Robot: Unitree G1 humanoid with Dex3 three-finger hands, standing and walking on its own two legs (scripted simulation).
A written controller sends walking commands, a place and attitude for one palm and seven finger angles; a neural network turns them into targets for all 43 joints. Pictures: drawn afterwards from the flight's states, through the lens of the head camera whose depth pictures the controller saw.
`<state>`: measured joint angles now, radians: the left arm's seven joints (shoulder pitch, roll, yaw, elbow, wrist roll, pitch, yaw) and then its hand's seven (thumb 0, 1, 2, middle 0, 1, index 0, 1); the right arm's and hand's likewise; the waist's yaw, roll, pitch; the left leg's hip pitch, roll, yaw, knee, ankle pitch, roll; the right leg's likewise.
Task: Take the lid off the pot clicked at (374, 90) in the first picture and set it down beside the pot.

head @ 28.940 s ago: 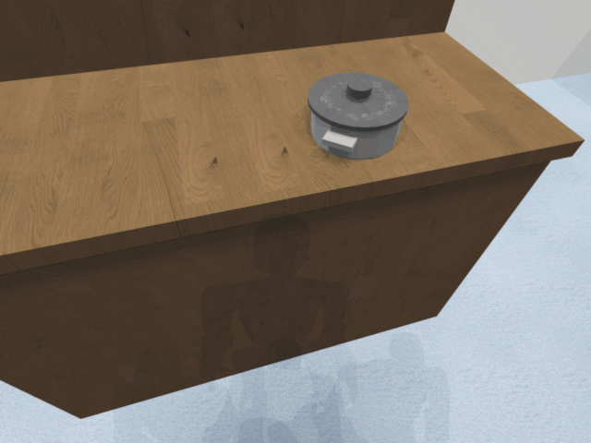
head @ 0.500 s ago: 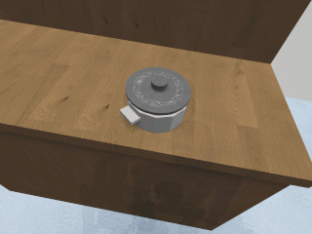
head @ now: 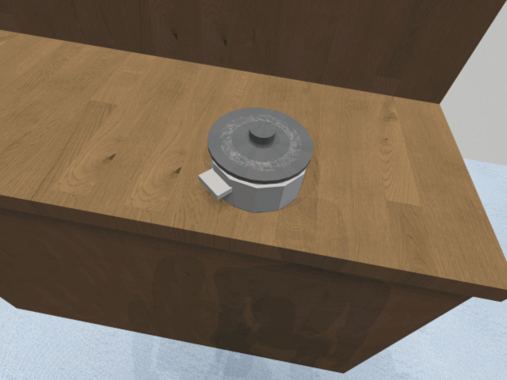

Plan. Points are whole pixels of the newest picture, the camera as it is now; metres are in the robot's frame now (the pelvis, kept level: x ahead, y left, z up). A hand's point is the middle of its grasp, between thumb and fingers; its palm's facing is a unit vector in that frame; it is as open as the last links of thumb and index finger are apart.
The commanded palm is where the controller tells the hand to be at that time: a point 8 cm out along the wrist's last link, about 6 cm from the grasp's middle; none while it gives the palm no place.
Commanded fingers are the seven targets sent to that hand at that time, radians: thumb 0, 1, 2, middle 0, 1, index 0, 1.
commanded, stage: look again from close up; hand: left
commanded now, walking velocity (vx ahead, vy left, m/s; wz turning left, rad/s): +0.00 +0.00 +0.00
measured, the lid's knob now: (262, 132) +0.46 +0.04 +0.16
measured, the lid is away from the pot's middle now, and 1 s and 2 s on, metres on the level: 0.01 0.01 0.01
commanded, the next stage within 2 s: shuffle to correct the standing spot in 0.24 s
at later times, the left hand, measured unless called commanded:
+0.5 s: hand out of the picture -0.03 +0.15 -0.19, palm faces +0.03 -0.99 -0.12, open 7.3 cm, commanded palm none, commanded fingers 0.00 0.90 0.90 -0.20 -0.30 -0.20 -0.30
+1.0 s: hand out of the picture +0.02 +0.13 -0.19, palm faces -0.06 -0.98 -0.19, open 7.3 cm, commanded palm none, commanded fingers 0.00 0.90 0.90 -0.20 -0.30 -0.20 -0.30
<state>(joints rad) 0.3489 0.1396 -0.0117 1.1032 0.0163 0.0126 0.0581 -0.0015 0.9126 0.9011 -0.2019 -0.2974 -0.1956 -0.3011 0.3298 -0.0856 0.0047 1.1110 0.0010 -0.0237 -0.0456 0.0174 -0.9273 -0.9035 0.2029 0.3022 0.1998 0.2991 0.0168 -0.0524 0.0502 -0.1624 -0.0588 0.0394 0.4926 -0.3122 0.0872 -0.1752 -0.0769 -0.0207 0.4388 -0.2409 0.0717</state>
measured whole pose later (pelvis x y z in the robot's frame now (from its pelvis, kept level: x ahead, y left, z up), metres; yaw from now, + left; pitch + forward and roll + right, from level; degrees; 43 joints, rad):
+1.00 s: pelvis -0.01 -0.04 +0.00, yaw -4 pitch +0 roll -1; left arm 0.27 0.17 0.00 1.02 0.02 0.02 0.06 0.01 0.93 0.90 -0.20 -0.30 -0.20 -0.30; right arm 0.26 -0.13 -0.03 1.06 0.00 0.00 -0.04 0.01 -0.94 -0.90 0.20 0.30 0.20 0.30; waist 0.00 -0.04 0.05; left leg -0.21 0.02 0.08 0.55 -0.33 0.02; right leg -0.26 -0.02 -0.03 0.51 -0.25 0.02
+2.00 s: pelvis +0.01 -0.04 +0.00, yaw -3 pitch +0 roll +0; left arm 0.26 0.16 -0.01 1.07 0.01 0.00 0.04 0.00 0.91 0.90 -0.20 -0.30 -0.20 -0.30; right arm 0.27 -0.15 0.00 1.08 -0.01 -0.01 -0.04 0.01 -0.93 -0.90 0.20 0.30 0.20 0.30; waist 0.00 0.00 0.06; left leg -0.14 -0.01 0.08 0.47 -0.32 0.03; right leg -0.21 -0.05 -0.03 0.50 -0.28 0.03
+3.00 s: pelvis +0.01 -0.04 +0.00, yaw -3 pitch -1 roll +0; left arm 0.29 0.14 -0.01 1.10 0.01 0.00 0.05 0.00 0.91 0.90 -0.20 -0.30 -0.20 -0.30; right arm 0.30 -0.10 0.00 1.13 0.00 -0.02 -0.04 0.01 -0.92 -0.90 0.20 0.30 0.20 0.30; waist 0.01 -0.03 0.07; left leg -0.12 0.00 0.08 0.45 -0.32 0.03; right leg -0.19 -0.04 -0.03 0.46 -0.26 0.03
